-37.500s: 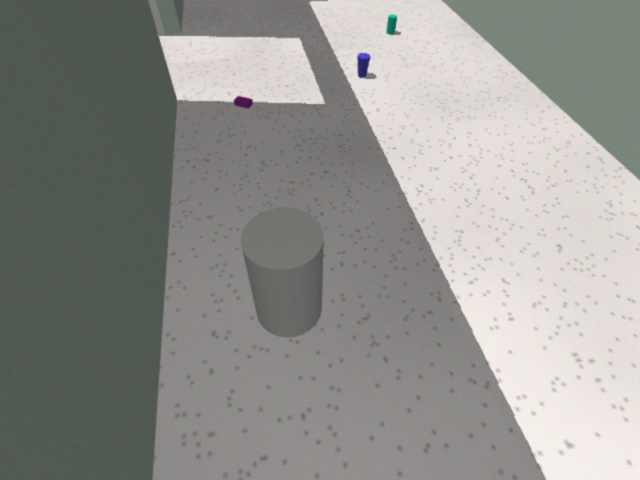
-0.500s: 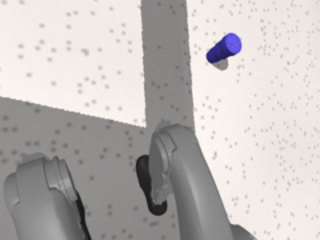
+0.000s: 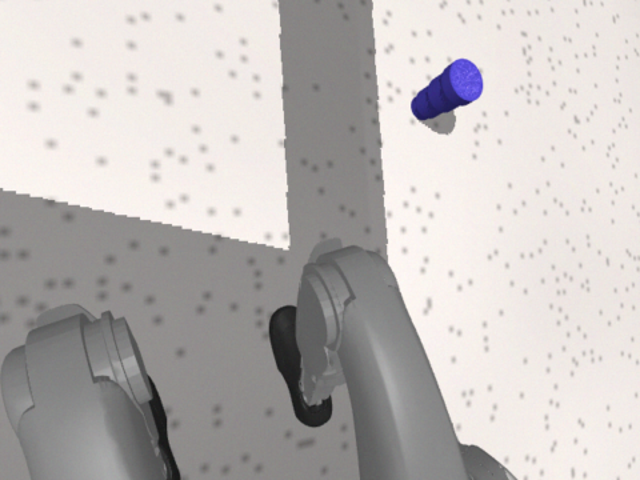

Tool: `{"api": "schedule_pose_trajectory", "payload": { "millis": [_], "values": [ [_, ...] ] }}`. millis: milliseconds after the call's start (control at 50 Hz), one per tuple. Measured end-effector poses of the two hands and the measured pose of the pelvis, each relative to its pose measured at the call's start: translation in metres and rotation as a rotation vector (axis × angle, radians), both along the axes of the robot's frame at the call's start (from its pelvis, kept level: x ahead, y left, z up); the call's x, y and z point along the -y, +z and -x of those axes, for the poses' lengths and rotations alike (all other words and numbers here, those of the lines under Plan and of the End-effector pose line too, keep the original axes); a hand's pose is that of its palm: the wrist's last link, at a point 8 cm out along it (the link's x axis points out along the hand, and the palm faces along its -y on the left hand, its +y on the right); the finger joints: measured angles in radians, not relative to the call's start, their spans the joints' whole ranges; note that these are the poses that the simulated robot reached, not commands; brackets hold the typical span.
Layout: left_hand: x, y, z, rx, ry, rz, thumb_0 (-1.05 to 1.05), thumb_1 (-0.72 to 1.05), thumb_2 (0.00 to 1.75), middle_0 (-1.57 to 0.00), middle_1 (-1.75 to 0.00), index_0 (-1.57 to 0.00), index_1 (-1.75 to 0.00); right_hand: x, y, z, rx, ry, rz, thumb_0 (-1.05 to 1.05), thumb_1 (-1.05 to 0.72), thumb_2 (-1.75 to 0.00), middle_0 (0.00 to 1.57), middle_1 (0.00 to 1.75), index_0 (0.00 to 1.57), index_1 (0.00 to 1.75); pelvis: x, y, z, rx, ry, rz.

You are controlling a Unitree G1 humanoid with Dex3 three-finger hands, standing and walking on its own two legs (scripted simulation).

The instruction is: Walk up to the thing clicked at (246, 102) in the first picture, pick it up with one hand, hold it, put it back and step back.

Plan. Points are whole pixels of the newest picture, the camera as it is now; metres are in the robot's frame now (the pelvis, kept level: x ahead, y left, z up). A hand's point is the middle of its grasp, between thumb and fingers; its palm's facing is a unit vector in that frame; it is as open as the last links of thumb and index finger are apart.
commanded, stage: approach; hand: left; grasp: from above
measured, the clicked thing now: out of the picture +0.47 +0.35 -0.31
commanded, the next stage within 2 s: rest palm in 0.74 s
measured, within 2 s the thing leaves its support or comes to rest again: neither
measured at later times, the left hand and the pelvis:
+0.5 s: hand out of the picture +0.50 +0.31 -0.20, palm faces -0.18 -0.36 -0.92, open 13.6 cm; pelvis +0.00 +0.00 +0.01, yaw -1 degrees
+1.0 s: hand out of the picture +0.45 +0.33 -0.24, palm faces -0.25 -0.38 -0.89, open 13.6 cm; pelvis +0.00 +0.00 +0.00, yaw +0 degrees
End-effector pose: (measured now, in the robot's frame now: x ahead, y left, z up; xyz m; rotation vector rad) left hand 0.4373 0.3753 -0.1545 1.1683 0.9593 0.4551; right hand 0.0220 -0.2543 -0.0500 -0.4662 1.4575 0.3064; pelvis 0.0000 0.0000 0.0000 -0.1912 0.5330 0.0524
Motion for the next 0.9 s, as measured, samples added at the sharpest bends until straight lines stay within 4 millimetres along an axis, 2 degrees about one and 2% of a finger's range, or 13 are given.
{"api": "schedule_pose_trajectory", "payload": {
  "millis": [60,140,220,300,420,480,540,620,700,800,900],
  "values": [
    [0.001,0.008,-0.007,0.023,0.014,0.002,-0.01,-0.43,0.86,-0.14,-1.13,-0.17,-1.09,0.0,0.001,-0.003,0.002,-0.022,0.001,0.0,-0.92,-0.89,0.2,0.3,0.2,0.3,-0.001,0.002,-0.004,-0.021,0.0,0.005],
    [0.002,0.02,-0.008,-0.038,0.004,-0.014,0.0,-0.45,0.89,-0.13,-1.11,-0.16,-1.08,-0.001,-0.004,-0.01,0.024,-0.037,-0.012,0.0,-0.92,-0.89,0.2,0.3,0.2,0.3,-0.002,0.002,-0.008,-0.036,0.002,0.005],
    [0.01,0.022,-0.008,-0.088,-0.008,-0.018,0.0,-0.46,0.89,-0.13,-1.11,-0.15,-1.08,-0.001,-0.008,-0.013,0.058,-0.041,-0.019,0.0,-0.91,-0.89,0.2,0.3,0.2,0.3,-0.003,0.002,-0.006,-0.027,0.003,0.002],
    [0.027,0.016,-0.017,-0.086,-0.035,0.004,-0.01,-0.45,0.89,-0.12,-1.12,-0.15,-1.09,-0.001,-0.005,-0.001,0.043,-0.041,-0.018,0.0,-0.91,-0.89,0.2,0.3,0.2,0.3,-0.001,0.002,-0.002,-0.012,0.006,-0.005],
    [0.058,0.005,-0.042,-0.041,-0.075,0.037,-0.01,-0.47,0.91,-0.13,-1.13,-0.15,-1.1,0.001,0.009,0.029,-0.033,-0.077,0.012,0.0,-0.92,-0.89,0.2,0.3,0.2,0.3,0.003,0.003,-0.001,-0.014,-0.004,-0.005],
    [0.064,0.009,-0.055,0.003,-0.08,0.022,0.0,-0.48,0.91,-0.13,-1.12,-0.15,-1.1,0.001,0.015,0.039,-0.064,-0.104,0.021,0.0,-0.92,-0.89,0.2,0.3,0.2,0.3,0.004,0.005,-0.002,-0.025,-0.011,-0.004],
    [0.063,0.019,-0.059,0.026,-0.075,-0.01,0.0,-0.49,0.92,-0.13,-1.11,-0.15,-1.09,0.001,0.016,0.042,-0.077,-0.131,0.015,0.0,-0.92,-0.89,0.2,0.3,0.2,0.3,0.004,0.008,-0.004,-0.041,-0.017,-0.004],
    [0.049,0.031,-0.044,-0.029,-0.045,-0.04,0.0,-0.49,0.91,-0.13,-1.1,-0.14,-1.08,0.0,0.008,0.033,-0.053,-0.146,-0.006,0.0,-0.92,-0.89,0.2,0.3,0.2,0.3,0.003,0.011,-0.005,-0.054,-0.02,-0.006],
    [0.031,0.032,-0.015,-0.123,-0.008,-0.053,0.0,-0.48,0.9,-0.12,-1.09,-0.14,-1.07,-0.002,-0.004,0.017,0.01,-0.112,-0.029,0.0,-0.92,-0.89,0.2,0.3,0.2,0.3,0.002,0.009,-0.003,-0.035,-0.016,-0.013],
    [0.017,0.015,0.011,-0.164,0.003,-0.017,0.0,-0.46,0.89,-0.12,-1.1,-0.15,-1.07,-0.003,-0.011,0.002,0.068,-0.034,-0.033,0.0,-0.91,-0.89,0.2,0.3,0.2,0.3,0.0,0.003,0.004,0.005,-0.001,-0.015],
    [0.023,-0.008,0.006,-0.109,-0.063,0.012,-0.01,-0.45,0.89,-0.13,-1.11,-0.16,-1.08,-0.003,-0.005,-0.003,0.055,0.017,-0.005,0.0,-0.91,-0.89,0.2,0.3,0.2,0.3,0.0,0.0,0.006,0.027,0.006,-0.009]
  ]
}}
